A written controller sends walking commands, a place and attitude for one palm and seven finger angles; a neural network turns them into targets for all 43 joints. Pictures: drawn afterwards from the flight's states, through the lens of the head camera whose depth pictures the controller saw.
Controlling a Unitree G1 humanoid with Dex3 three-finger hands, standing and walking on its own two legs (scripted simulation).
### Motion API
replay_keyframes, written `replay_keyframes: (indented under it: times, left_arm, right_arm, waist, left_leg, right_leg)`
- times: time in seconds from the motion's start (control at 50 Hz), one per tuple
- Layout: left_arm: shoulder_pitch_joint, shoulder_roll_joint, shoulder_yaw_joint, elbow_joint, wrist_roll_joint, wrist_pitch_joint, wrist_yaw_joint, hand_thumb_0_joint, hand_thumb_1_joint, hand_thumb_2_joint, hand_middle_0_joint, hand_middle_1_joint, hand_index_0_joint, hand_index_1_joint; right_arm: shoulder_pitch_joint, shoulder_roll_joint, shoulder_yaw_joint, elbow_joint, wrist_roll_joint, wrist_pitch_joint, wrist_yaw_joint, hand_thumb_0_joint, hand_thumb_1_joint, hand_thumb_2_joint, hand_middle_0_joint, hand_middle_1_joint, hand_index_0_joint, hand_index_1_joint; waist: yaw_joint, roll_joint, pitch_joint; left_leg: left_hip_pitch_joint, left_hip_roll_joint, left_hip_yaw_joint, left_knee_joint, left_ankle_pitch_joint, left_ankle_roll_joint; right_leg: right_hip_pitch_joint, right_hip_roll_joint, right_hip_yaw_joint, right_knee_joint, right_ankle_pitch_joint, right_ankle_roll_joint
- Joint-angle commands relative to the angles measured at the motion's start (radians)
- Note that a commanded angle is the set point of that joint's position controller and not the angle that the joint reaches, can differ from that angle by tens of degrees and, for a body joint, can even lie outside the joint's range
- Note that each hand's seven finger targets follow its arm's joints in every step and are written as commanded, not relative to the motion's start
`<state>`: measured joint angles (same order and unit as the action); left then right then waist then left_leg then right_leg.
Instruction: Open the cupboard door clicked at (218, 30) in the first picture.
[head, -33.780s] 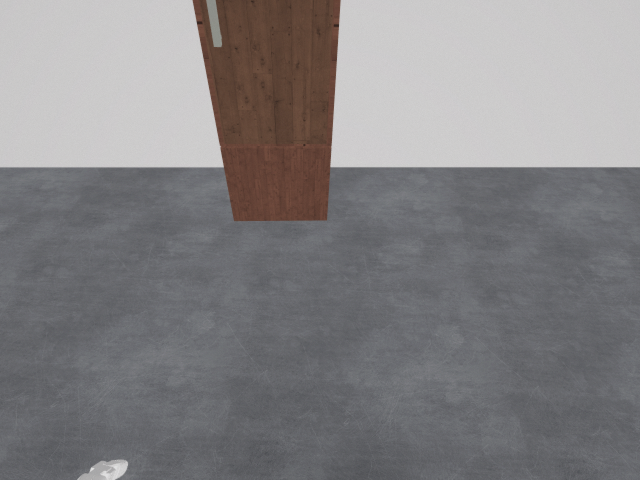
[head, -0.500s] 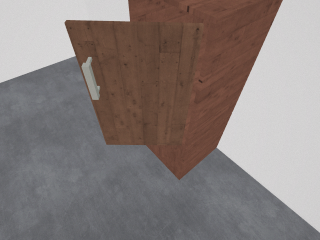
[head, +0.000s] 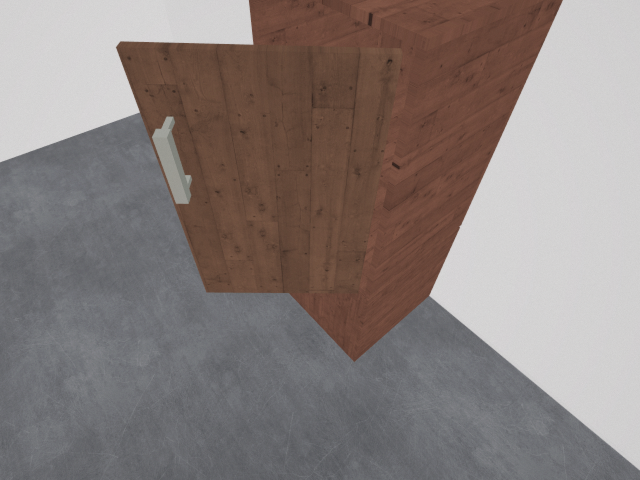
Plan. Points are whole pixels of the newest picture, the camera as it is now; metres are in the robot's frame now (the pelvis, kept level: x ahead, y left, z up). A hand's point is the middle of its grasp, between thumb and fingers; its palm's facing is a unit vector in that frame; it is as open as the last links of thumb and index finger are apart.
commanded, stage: come to a stop and stand still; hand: left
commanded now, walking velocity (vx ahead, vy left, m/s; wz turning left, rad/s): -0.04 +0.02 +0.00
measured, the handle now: (176, 161) +0.55 +0.27 +0.08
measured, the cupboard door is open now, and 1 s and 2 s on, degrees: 49 49 49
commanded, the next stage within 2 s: look again from close up in 0.88 s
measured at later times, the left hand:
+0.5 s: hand out of the picture +0.03 +0.21 -0.17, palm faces -0.01 -0.97 -0.24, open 7.4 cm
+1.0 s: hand out of the picture +0.03 +0.20 -0.17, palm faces -0.01 -0.97 -0.24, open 7.4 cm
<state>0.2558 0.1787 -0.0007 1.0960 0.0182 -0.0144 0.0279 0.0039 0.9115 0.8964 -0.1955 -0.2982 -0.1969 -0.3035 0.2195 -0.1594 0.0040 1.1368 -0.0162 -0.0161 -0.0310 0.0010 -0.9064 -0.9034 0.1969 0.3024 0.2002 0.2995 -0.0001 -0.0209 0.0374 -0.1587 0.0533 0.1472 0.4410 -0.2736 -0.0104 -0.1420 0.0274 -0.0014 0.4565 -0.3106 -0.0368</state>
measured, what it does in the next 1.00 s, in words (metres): stands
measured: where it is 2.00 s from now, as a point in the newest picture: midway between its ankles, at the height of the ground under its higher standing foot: outside the picture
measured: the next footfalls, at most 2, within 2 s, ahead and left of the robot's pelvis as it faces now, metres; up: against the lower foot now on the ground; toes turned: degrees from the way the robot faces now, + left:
none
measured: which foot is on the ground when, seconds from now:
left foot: down 0.00-1.00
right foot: down 0.00-1.00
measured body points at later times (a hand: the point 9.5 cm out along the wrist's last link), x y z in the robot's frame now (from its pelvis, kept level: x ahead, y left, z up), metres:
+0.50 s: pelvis -0.01 +0.02 +0.00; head +0.02 +0.01 +0.45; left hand +0.03 +0.26 -0.15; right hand +0.01 -0.20 -0.17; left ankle -0.02 +0.12 -0.74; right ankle -0.04 -0.09 -0.74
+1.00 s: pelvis +0.00 +0.00 +0.00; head +0.02 +0.00 +0.45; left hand +0.03 +0.25 -0.15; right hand +0.04 -0.24 -0.16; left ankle -0.02 +0.12 -0.74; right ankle -0.04 -0.09 -0.74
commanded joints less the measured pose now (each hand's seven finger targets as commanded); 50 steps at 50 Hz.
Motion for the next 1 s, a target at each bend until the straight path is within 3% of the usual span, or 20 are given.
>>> replay_keyframes:
  times: [0.0, 0.02, 0.04, 0.06, 0.08, 0.1, 0.12, 0.14, 0.18, 0.22, 0.28, 0.3, 0.42, 0.56, 0.72, 0.9, 0.98]
  left_arm:
    - [0.042, 0.130, 0.023, -0.035, -0.004, -0.020, 0.011, 0.000, 0.900, 0.900, -0.200, -0.300, -0.200, -0.300]
    - [0.149, 0.101, 0.020, 0.002, 0.001, -0.024, 0.055, 0.000, 0.900, 0.900, -0.200, -0.300, -0.200, -0.300]
    - [0.095, 0.154, 0.022, -0.055, -0.001, -0.037, 0.048, 0.000, 0.900, 0.900, -0.200, -0.300, -0.200, -0.300]
    - [0.059, 0.141, 0.014, -0.067, -0.003, -0.040, 0.037, 0.000, 0.900, 0.900, -0.200, -0.300, -0.200, -0.300]
    - [0.028, 0.132, 0.012, -0.080, -0.002, -0.040, 0.035, 0.000, 0.900, 0.900, -0.200, -0.300, -0.200, -0.300]
    - [0.029, 0.114, 0.015, -0.090, -0.003, -0.043, 0.033, 0.000, 0.900, 0.900, -0.200, -0.300, -0.200, -0.300]
    - [0.050, 0.109, 0.015, -0.095, -0.008, -0.042, 0.032, 0.000, 0.900, 0.900, -0.200, -0.300, -0.200, -0.300]
    - [0.053, 0.101, 0.013, -0.090, -0.008, -0.035, 0.031, 0.000, 0.900, 0.900, -0.200, -0.300, -0.200, -0.300]
    - [0.051, 0.092, 0.007, -0.088, -0.009, -0.023, 0.026, 0.000, 0.900, 0.900, -0.200, -0.300, -0.200, -0.300]
    - [0.048, 0.090, 0.007, -0.089, -0.006, -0.018, 0.022, 0.000, 0.900, 0.900, -0.200, -0.300, -0.200, -0.300]
    - [0.033, 0.093, 0.004, -0.091, -0.005, -0.010, 0.018, 0.000, 0.900, 0.900, -0.200, -0.300, -0.200, -0.300]
    - [0.032, 0.092, 0.004, -0.091, -0.003, -0.010, 0.017, 0.000, 0.900, 0.900, -0.200, -0.300, -0.200, -0.300]
    - [0.037, 0.115, 0.010, -0.086, -0.007, -0.009, 0.014, 0.000, 0.900, 0.900, -0.200, -0.300, -0.200, -0.300]
    - [0.035, 0.131, 0.016, -0.066, -0.007, -0.012, 0.013, 0.000, 0.900, 0.900, -0.200, -0.300, -0.200, -0.300]
    - [0.022, 0.139, 0.017, -0.049, -0.005, -0.009, 0.011, 0.000, 0.900, 0.900, -0.200, -0.300, -0.200, -0.300]
    - [0.008, 0.156, 0.022, -0.043, -0.003, -0.016, 0.008, 0.000, 0.900, 0.900, -0.200, -0.300, -0.200, -0.300]
    - [-0.004, 0.170, 0.025, -0.043, -0.005, -0.017, 0.006, 0.000, 0.900, 0.900, -0.200, -0.300, -0.200, -0.300]
  right_arm:
    - [0.033, -0.129, -0.030, -0.037, 0.004, -0.019, -0.006, 0.000, -0.900, -0.900, 0.200, 0.300, 0.200, 0.300]
    - [-0.041, -0.134, -0.036, -0.115, 0.016, -0.012, 0.003, 0.000, -0.900, -0.900, 0.200, 0.300, 0.200, 0.300]
    - [0.019, -0.062, -0.024, -0.133, 0.013, 0.005, 0.012, 0.000, -0.900, -0.900, 0.200, 0.300, 0.200, 0.300]
    - [0.039, -0.060, -0.027, -0.125, 0.011, 0.005, 0.012, 0.000, -0.900, -0.900, 0.200, 0.300, 0.200, 0.300]
    - [0.086, -0.063, -0.027, -0.118, 0.010, 0.001, 0.015, 0.000, -0.900, -0.900, 0.200, 0.300, 0.200, 0.300]
    - [0.109, -0.075, -0.027, -0.114, 0.000, -0.011, 0.017, 0.000, -0.900, -0.900, 0.200, 0.300, 0.200, 0.300]
    - [0.112, -0.098, -0.026, -0.122, 0.000, -0.013, 0.013, 0.000, -0.900, -0.900, 0.200, 0.300, 0.200, 0.300]
    - [0.096, -0.105, -0.026, -0.127, 0.000, -0.014, 0.011, 0.000, -0.900, -0.900, 0.200, 0.300, 0.200, 0.300]
    - [0.080, -0.113, -0.022, -0.140, -0.001, -0.011, 0.007, 0.000, -0.900, -0.900, 0.200, 0.300, 0.200, 0.300]
    - [0.075, -0.114, -0.020, -0.142, -0.003, -0.012, 0.007, 0.000, -0.900, -0.900, 0.200, 0.300, 0.200, 0.300]
    - [0.072, -0.117, -0.018, -0.139, -0.002, -0.008, 0.008, 0.000, -0.900, -0.900, 0.200, 0.300, 0.200, 0.300]
    - [0.072, -0.114, -0.017, -0.135, -0.003, -0.009, 0.009, 0.000, -0.900, -0.900, 0.200, 0.300, 0.200, 0.300]
    - [0.077, -0.132, -0.015, -0.114, -0.002, -0.019, 0.006, 0.000, -0.900, -0.900, 0.200, 0.300, 0.200, 0.300]
    - [0.069, -0.140, -0.019, -0.089, 0.001, -0.024, -0.001, 0.000, -0.900, -0.900, 0.200, 0.300, 0.200, 0.300]
    - [0.049, -0.143, -0.020, -0.068, 0.003, -0.020, -0.002, 0.000, -0.900, -0.900, 0.200, 0.300, 0.200, 0.300]
    - [0.012, -0.157, -0.027, -0.065, 0.003, -0.020, -0.002, 0.000, -0.900, -0.900, 0.200, 0.300, 0.200, 0.300]
    - [0.000, -0.173, -0.027, -0.065, 0.002, -0.020, -0.001, 0.000, -0.900, -0.900, 0.200, 0.300, 0.200, 0.300]
  waist:
    - [0.003, 0.022, -0.011]
    - [0.028, 0.034, 0.032]
    - [-0.021, -0.021, -0.025]
    - [-0.035, 0.036, -0.016]
    - [-0.055, 0.042, -0.042]
    - [-0.041, 0.111, -0.076]
    - [-0.031, 0.078, -0.108]
    - [-0.023, 0.093, -0.105]
    - [-0.013, 0.054, -0.041]
    - [-0.007, 0.037, 0.004]
    - [-0.007, -0.016, 0.071]
    - [-0.006, -0.001, 0.085]
    - [0.000, 0.024, 0.002]
    - [0.001, 0.021, -0.049]
    - [0.002, 0.029, 0.004]
    - [0.001, 0.004, -0.016]
    - [0.000, 0.024, -0.037]
  left_leg:
    - [0.057, 0.089, -0.098, -0.056, 0.273, 0.039]
    - [-0.047, 0.094, -0.041, 0.187, 0.238, 0.004]
    - [-0.111, 0.031, -0.084, 0.164, -0.071, 0.012]
    - [-0.081, 0.027, -0.088, 0.110, -0.080, 0.012]
    - [-0.045, 0.041, -0.100, 0.049, 0.007, 0.014]
    - [-0.005, 0.058, -0.124, 0.033, 0.203, 0.028]
    - [0.000, 0.077, -0.141, 0.053, 0.289, 0.040]
    - [0.006, 0.085, -0.138, 0.042, 0.309, 0.042]
    - [-0.018, 0.087, -0.152, 0.008, 0.250, 0.050]
    - [-0.041, 0.082, -0.155, -0.010, 0.223, 0.055]
    - [-0.070, 0.070, -0.161, -0.054, 0.085, 0.054]
    - [-0.075, 0.070, -0.164, -0.065, 0.084, 0.057]
    - [-0.016, 0.070, -0.153, -0.060, 0.169, 0.060]
    - [0.039, 0.075, -0.132, -0.034, 0.268, 0.057]
    - [0.023, 0.076, -0.132, -0.052, 0.221, 0.054]
    - [0.047, 0.077, -0.125, -0.047, 0.235, 0.047]
    - [0.056, 0.080, -0.125, -0.052, 0.238, 0.042]
  right_leg:
    - [-0.050, -0.128, 0.101, -0.057, 0.415, -0.013]
    - [-0.078, -0.214, 0.163, -0.074, 0.752, 0.055]
    - [-0.022, -0.240, 0.206, -0.075, 0.661, 0.003]
    - [-0.054, -0.233, 0.200, -0.071, 0.555, -0.045]
    - [-0.069, -0.187, 0.149, -0.046, 0.417, -0.054]
    - [-0.050, -0.143, 0.104, 0.013, 0.455, -0.043]
    - [-0.031, -0.118, 0.087, 0.025, 0.401, -0.032]
    - [-0.037, -0.112, 0.075, 0.030, 0.340, -0.029]
    - [-0.070, -0.098, 0.070, 0.017, 0.224, -0.021]
    - [-0.083, -0.093, 0.073, 0.011, 0.191, -0.017]
    - [-0.126, -0.095, 0.084, -0.018, 0.103, -0.011]
    - [-0.131, -0.093, 0.083, -0.020, 0.099, -0.011]
    - [-0.085, -0.103, 0.083, -0.005, 0.170, -0.007]
    - [-0.060, -0.116, 0.085, 0.000, 0.283, -0.007]
    - [-0.075, -0.118, 0.091, -0.025, 0.262, -0.008]
    - [-0.063, -0.127, 0.105, -0.042, 0.341, -0.013]
    - [-0.056, -0.129, 0.109, -0.045, 0.342, -0.014]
